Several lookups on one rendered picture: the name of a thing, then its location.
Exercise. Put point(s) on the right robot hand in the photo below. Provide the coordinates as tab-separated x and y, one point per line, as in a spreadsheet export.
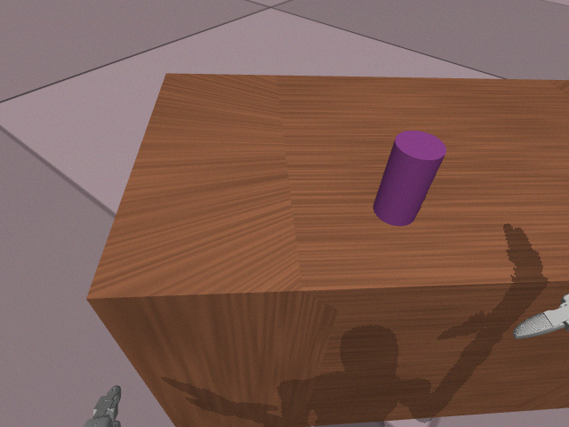
545	322

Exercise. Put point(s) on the can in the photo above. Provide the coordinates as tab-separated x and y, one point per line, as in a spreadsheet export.
412	166

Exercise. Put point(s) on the left robot hand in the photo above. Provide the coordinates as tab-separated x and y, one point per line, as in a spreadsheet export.
106	410

